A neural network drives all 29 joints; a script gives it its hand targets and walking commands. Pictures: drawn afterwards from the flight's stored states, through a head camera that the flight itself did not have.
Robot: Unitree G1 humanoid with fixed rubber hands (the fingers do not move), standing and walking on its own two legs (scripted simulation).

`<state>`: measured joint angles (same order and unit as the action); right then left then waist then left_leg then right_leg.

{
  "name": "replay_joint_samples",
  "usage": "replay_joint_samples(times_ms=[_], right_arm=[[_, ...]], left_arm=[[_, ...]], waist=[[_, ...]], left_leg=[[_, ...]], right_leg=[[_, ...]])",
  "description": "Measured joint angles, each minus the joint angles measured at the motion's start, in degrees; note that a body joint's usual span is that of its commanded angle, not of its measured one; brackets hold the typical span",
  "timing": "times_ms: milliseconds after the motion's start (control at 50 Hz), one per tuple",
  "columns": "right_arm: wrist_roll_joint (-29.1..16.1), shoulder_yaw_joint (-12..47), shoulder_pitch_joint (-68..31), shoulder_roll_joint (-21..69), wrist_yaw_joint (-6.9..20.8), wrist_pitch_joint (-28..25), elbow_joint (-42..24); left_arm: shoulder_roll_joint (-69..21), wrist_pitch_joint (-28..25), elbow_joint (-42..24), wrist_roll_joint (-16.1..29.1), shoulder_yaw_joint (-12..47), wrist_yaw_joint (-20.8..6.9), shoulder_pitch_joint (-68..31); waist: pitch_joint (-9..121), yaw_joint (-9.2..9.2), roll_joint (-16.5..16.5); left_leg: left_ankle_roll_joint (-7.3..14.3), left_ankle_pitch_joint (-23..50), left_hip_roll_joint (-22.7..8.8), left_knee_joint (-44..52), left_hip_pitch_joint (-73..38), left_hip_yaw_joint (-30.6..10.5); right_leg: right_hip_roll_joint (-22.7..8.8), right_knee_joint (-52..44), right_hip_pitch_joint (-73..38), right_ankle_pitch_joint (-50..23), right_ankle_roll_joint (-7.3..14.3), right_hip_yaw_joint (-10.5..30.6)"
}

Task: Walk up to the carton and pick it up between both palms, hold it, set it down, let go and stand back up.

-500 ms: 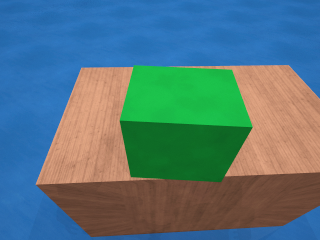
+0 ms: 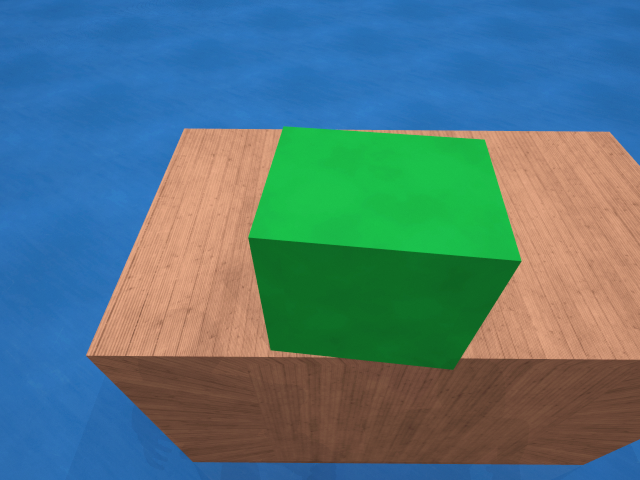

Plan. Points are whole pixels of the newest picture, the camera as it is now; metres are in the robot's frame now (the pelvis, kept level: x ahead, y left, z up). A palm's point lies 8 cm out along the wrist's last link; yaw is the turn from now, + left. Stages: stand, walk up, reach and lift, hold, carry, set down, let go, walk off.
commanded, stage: walk up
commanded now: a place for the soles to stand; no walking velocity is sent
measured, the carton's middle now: (370, 251) +0.42 -0.05 +0.04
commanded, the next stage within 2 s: reach and lift in 0.86 s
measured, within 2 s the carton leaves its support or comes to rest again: neither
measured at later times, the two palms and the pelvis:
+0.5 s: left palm out of the picture -0.03 +0.24 -0.14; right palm out of the picture +0.01 -0.28 -0.13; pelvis -0.02 -0.02 -0.01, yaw +4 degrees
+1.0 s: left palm out of the picture +0.02 +0.26 -0.15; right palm out of the picture +0.11 -0.28 -0.14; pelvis -0.02 -0.03 -0.03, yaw +2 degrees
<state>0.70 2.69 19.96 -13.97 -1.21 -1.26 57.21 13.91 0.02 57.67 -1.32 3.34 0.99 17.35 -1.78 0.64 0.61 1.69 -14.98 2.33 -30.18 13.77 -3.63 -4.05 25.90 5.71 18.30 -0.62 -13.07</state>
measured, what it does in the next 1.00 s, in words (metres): stands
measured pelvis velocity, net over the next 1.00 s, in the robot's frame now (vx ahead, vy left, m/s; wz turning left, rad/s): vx -0.02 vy -0.03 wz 0.04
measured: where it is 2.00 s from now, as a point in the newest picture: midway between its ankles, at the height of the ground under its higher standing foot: outside the picture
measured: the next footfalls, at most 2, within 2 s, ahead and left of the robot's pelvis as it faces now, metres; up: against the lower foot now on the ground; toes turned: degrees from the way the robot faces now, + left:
none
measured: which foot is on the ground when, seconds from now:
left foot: down 0.00-1.00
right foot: down 0.00-1.00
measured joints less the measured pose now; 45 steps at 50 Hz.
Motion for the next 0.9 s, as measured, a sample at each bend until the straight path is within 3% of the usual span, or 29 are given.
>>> replay_joint_samples(times_ms=[280, 560, 680, 780, 900], right_arm=[[-0.23, 0.01, -1.6, -0.36, -1.06, -0.03, -2.18], [0.11, -0.87, -0.9, -1.46, -1.21, 1.13, -3.56], [-0.02, -0.64, -0.59, -0.81, -1.17, 0.58, -4.42], [-0.55, -0.28, 0.28, -0.83, -1.48, 0.46, -4.88], [-0.08, -0.74, -0.22, -2.22, -1.37, 0.86, -4.53]], left_arm=[[1.57, 1.96, 0.7, 0.22, -0.55, 0.26, -0.73], [1.84, 2.63, 0.26, 0.5, -1.56, 0.3, -0.39], [2.73, 3.2, -0.88, 0.29, -1.88, -0.2, -1.48], [3.57, 3.0, -1.81, 0.0, -2.06, -0.29, -2.15], [1.82, 1.77, -1.21, 0.16, -1.38, -0.03, -0.36]], waist=[[-1.11, -0.51, -0.74], [-0.25, -0.3, 0.58], [-1.03, -0.49, -0.87], [-1.28, -0.14, -2.3], [-0.35, -0.7, -0.21]], left_leg=[[-0.62, 0.16, 0.15, -2.24, 2.51, -2.18], [-1.65, -1.12, 0.11, -6.72, 4.94, -4.94], [-1.21, -1.11, 0.65, -6.68, 5.66, -4.7], [-1.59, 0.52, 1.25, -3.87, 5.66, -5.4], [-1.9, 0.6, 1.01, -3.72, 5.07, -6.17]], right_leg=[[-0.02, 2.59, 1.78, 0.93, 0.7, -2.13], [0.42, 5.31, 2.33, 2.44, 1.7, -4.8], [-0.29, 6.43, 3.57, 2.93, 1.44, -4.6], [1.34, 5.12, 4.52, 2.39, 2.12, -1.45], [2.08, 2.89, 2.62, 1.97, 2.61, -2.32]])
